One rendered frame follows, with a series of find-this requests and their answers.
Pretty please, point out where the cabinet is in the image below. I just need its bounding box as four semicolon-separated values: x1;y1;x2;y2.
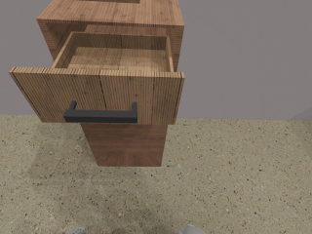
36;0;184;167

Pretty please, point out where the drawer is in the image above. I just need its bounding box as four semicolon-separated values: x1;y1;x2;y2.
9;31;185;125

